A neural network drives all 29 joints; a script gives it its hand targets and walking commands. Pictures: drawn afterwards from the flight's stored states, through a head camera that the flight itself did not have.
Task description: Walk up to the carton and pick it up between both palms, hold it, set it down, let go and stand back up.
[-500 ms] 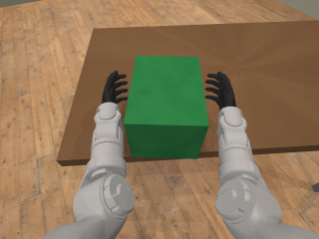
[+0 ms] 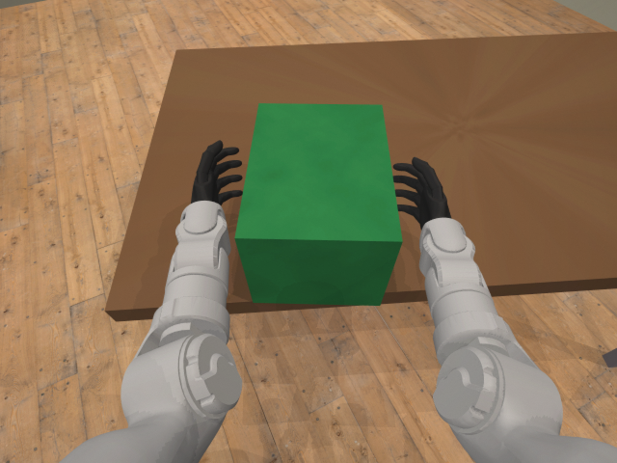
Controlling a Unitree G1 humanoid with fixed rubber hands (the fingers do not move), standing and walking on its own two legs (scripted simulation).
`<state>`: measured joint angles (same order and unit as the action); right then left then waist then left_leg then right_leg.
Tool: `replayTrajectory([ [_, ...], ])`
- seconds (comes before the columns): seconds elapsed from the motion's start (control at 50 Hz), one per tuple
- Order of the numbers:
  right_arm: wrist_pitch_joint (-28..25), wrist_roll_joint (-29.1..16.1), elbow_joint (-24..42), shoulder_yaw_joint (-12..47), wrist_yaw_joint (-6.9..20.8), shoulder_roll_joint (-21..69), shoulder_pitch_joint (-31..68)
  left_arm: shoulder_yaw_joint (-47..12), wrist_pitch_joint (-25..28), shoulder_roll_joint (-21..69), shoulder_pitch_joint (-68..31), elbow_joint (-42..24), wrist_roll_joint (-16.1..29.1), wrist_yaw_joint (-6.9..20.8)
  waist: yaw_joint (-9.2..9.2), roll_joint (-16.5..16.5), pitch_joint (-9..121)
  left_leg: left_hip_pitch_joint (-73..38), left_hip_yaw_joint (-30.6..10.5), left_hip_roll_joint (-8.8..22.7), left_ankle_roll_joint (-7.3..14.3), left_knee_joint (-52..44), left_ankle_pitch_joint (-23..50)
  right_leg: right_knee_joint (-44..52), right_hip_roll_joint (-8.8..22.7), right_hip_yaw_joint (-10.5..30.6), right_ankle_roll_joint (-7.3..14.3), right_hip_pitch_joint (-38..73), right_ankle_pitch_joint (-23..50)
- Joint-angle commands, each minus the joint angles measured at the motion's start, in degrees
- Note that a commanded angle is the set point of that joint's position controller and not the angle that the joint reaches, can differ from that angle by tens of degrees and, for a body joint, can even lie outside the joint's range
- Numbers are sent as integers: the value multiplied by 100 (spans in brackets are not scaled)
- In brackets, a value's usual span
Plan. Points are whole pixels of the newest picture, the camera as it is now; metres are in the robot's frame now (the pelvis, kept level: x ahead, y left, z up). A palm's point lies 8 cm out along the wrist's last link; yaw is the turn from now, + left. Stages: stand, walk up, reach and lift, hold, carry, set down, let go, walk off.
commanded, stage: set down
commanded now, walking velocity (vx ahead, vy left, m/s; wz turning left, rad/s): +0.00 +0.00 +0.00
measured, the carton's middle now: (318, 202) +0.50 +0.04 +0.02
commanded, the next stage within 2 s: none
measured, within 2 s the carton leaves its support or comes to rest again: neither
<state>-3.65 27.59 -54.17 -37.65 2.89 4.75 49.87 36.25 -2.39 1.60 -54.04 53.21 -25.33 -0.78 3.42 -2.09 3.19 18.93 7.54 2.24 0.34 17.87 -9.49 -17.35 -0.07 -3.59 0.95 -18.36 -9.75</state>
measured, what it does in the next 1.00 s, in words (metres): stands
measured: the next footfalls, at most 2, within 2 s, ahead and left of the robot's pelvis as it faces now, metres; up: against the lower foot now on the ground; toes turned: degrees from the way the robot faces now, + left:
none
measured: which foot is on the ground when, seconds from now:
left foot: down 0.00-1.00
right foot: down 0.00-1.00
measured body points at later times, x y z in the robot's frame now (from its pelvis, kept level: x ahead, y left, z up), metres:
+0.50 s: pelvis -0.02 -0.01 -0.01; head +0.06 +0.00 +0.43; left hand +0.46 +0.20 +0.10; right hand +0.48 -0.14 +0.09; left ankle -0.02 +0.11 -0.75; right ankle -0.02 -0.10 -0.75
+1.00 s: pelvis -0.03 -0.03 -0.01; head +0.05 -0.02 +0.43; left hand +0.46 +0.23 +0.14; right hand +0.50 -0.16 +0.14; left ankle -0.02 +0.11 -0.75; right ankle -0.02 -0.11 -0.75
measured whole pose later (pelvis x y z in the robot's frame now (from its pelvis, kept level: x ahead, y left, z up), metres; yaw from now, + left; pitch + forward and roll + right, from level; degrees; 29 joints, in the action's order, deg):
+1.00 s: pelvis -0.03 -0.03 -0.01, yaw +3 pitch +22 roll +0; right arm 1.5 -20.3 -78.1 2.2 -2.3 -18.2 71.7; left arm -1.5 2.3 -20.1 -73.7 82.2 14.4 -2.9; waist 2.1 -2.1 14.0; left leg 38.7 1.8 3.5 -2.1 23.9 -7.5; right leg -23.9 -1.6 -6.8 3.8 -37.0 -9.7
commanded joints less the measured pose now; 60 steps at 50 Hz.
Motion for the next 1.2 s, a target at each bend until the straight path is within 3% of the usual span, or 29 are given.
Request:
replayTrajectory([
  [0.0, -345, -955, -117, 1219, -247, -717, 2960, -1294, 466, -631, -2302, 636, 999, -541, 130, 126, 3361, -925, -93, -62, 2, 724, 3283, -293, -151, 106, -193, 635, 2365],
  [0.06, -383, -1393, -297, 1442, -418, -1005, 3197, -1623, 687, -979, -2705, 894, 1437, -653, 69, 211, 4001, -654, -147, -64, -70, 879, 3026, -396, -132, 171, -162, 560, 2396],
  [0.16, -550, -1852, -612, 1659, -521, -1339, 3534, -1827, 1067, -1276, -3189, 965, 1783, -740, 141, 366, 5030, -761, -265, -21, -228, 1272, 3622, -612, -155, 163, -72, 166, 2737],
  [0.18, -566, -1929, -706, 1659, -537, -1491, 3650, -1936, 1108, -1279, -3349, 925, 1909, -773, 86, 460, 5264, -812, -307, 3, -291, 1330, 3723, -673, -187, 104, -56, 86, 2721],
  [0.26, -537, -2440, -1234, 2040, -541, -2084, 3705, -2199, 1043, -1635, -3332, 1365, 2167, -804, 106, 464, 5229, -1086, -364, 59, -457, 1499, 3927, -654, -314, -4, -1, -279, 2579],
  [0.36, -383, -3024, -1594, 2511, -625, -2646, 4006, -2447, 803, -1983, -3394, 1873, 2632, -630, 78, 153, 4756, -691, -437, 29, -396, 1391, 3523, -714, -306, 49, -120, 105, 2798],
  [0.38, -377, -3132, -1646, 2564, -647, -2783, 4039, -2591, 767, -1967, -3383, 1842, 2719, -623, 0, 224, 4783, -645, -470, 29, -425, 1355, 3523, -753, -304, 27, -147, 117, 2903],
  [0.46, -360, -3602, -1373, 2860, -607, -2952, 4524, -3001, 834, -2274, -3971, 1515, 3225, -586, -24, 100, 5124, -458, -503, -48, -431, 1345, 3350, -802, -288, 31, -189, 127, 2971],
  [0.52, -85, -4002, -1531, 3281, -482, -2999, 4585, -3272, 694, -2467, -4102, 1697, 3482, -551, 77, 82, 4765, -263, -491, -47, -308, 1094, 2571, -728, -220, 84, -216, 172, 2441],
  [0.58, 278, -4404, -1964, 3618, -397, -3021, 4510, -3556, 426, -2484, -4020, 2127, 3733, -420, 63, 64, 3865, -2, -604, -12, -209, 846, 1930, -570, -146, 175, -169, 46, 1748],
  [0.62, 364, -4610, -1811, 3852, -393, -3068, 4668, -3697, 419, -2709, -4150, 2200, 3948, -363, 99, -100, 4040, 305, -590, -38, -72, 743, 1594, -611, -62, 278, -238, 357, 1840],
  [0.66, 357, -4784, -1766, 4000, -376, -3069, 4727, -3846, 531, -2703, -4293, 2157, 4127, -343, 96, -21, 4153, 584, -633, -75, -24, 716, 1448, -679, -24, 293, -247, 454, 1682],
  [0.72, 383, -4863, -1762, 4076, -372, -3068, 4780, -4023, 645, -2805, -4297, 2511, 4242, -260, 37, -65, 4211, 889, -604, -93, 13, 669, 1199, -688, 34, 359, -241, 638, 1759],
  [0.76, 338, -4837, -1512, 4003, -391, -3112, 4887, -3965, 724, -2923, -4477, 2322, 4245, -230, -13, -106, 4464, 1134, -569, -143, 38, 623, 1178, -819, 61, 365, -303, 945, 2127],
  [0.92, 346, -4799, -1586, 3902, -582, -3224, 4895, -3693, 593, -3025, -4556, 2035, 3917, -226, -130, 83, 4759, 806, -537, -207, -115, 624, 1610, -923, 19, 297, -379, 1322, 3015],
  [0.94, 327, -4755, -1456, 3827, -628, -3289, 4888, -3703, 595, -3039, -4566, 1865, 3938, -233, -230, 164, 4952, 617, -517, -195, -175, 673, 1878, -950, -5, 278, -378, 1285, 3228],
  [1.04, 293, -4712, -924, 3710, -723, -3466, 5036, -3573, 350, -2983, -4591, 1276, 3885, -303, -247, 350, 5610, 126, -580, -211, -358, 961, 2754, -1043, -101, 186, -379, 1340, 4069],
  [1.06, 342, -4769, -958, 3785, -716, -3471, 4871, -3582, 247, -2920, -4475, 1300, 3860, -310, -242, 463, 5522, 13, -609, -199, -382, 942, 2741, -1037, -96, 165, -371, 1327, 4008],
  [1.08, 443, -4832, -1043, 3907, -711, -3446, 4823, -3495, 98, -2908, -4311, 1387, 3788, -292, -211, 299, 5174, -24, -593, -195, -367, 892, 2659, -980, -118, 155, -377, 1299, 3952],
  [1.12, 619, -4990, -1069, 4084, -703, -3483, 4739, -3437, -180, -2859, -4129, 1286, 3729, -282, -159, 334, 4899, -273, -645, -156, -368, 864, 2910, -955, -172, 110, -414, 1333, 3957],
  [1.18, 866, -5211, -1342, 4273, -663, -3457, 4492, -3396, -573, -2771, -3900, 1150, 3584, -265, -90, 488, 4168, -751, -674, -135, -418, 823, 3016, -716, -219, 108, -359, 883, 3372],
])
